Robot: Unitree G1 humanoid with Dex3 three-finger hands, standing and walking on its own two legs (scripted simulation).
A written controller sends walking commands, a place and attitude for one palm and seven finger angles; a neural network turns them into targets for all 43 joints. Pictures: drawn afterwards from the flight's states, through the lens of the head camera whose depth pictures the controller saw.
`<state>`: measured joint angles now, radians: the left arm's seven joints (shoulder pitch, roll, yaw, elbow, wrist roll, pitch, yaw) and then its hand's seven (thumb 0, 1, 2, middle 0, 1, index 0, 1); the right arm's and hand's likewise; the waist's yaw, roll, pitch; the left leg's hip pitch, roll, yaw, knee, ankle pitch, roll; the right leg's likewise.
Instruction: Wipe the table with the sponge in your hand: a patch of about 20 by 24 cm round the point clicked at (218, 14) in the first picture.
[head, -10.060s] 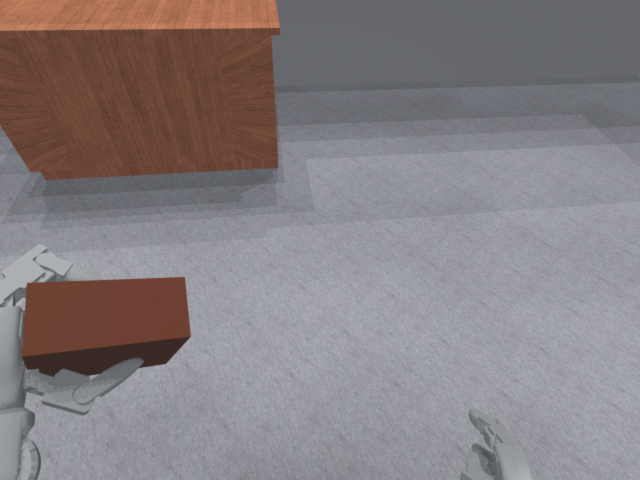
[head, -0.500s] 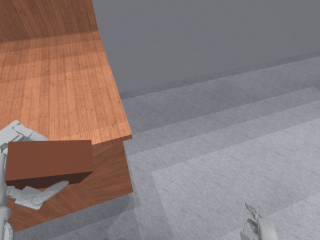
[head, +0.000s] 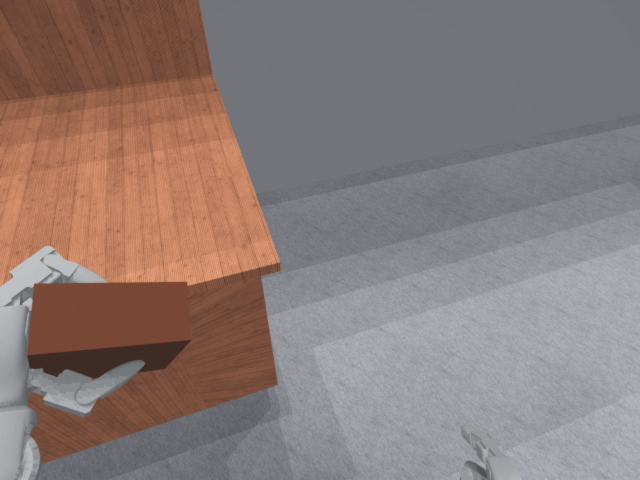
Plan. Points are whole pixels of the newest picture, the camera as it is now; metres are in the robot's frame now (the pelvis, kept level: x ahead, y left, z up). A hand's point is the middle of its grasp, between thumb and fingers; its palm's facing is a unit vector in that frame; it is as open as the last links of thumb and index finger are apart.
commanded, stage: come to a stop and stand still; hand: left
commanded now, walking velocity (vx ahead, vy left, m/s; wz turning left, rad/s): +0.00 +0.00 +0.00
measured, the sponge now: (132, 331) +0.23 +0.21 +0.13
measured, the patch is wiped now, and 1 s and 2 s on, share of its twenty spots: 0.00 0.00 0.00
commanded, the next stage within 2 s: look again from close up in 0.70 s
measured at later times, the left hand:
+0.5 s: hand (76, 302) +0.24 +0.26 +0.15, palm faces +0.39 -0.83 -0.40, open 10.1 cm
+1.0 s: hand (47, 264) +0.27 +0.29 +0.18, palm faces +0.45 -0.82 -0.36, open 10.1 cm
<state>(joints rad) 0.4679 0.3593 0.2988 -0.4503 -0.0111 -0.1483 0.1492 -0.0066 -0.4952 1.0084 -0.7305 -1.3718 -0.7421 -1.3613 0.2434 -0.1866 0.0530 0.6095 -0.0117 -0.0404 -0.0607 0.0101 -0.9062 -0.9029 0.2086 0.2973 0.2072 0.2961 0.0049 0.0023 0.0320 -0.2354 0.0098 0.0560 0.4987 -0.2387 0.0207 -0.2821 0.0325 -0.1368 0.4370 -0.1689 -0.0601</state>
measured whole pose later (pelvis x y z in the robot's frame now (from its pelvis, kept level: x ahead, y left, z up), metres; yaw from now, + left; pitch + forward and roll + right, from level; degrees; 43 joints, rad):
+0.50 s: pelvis +0.03 +0.02 +0.00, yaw +0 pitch +0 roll -1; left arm 0.47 0.36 0.32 -0.44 -0.02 -0.17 0.16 -0.01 -0.49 1.01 -0.73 -1.37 -0.74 -1.36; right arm 0.20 -0.20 0.04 0.59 0.00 -0.07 -0.07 0.01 -0.91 -0.90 0.21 0.30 0.21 0.30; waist 0.01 0.00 0.02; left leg -0.21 -0.01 0.06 0.49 -0.28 0.04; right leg -0.26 0.02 -0.12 0.43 -0.17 -0.05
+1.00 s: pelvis +0.02 +0.03 +0.00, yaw -1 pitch +0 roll +0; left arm 0.28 0.37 0.41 -0.34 -0.04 -0.23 0.12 -0.01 -0.49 1.01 -0.73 -1.37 -0.74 -1.36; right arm 0.23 -0.22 0.02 0.57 0.01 -0.14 0.00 0.01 -0.91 -0.90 0.21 0.30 0.21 0.30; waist 0.03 0.00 0.06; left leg -0.20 -0.02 0.09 0.47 -0.27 0.06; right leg -0.27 0.01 -0.09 0.44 -0.16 -0.04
